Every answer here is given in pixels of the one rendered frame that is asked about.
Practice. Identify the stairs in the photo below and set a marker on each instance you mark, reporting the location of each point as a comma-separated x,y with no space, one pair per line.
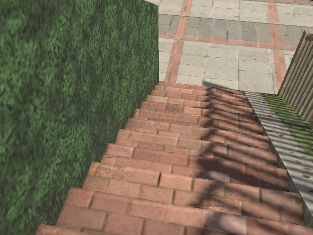
192,161

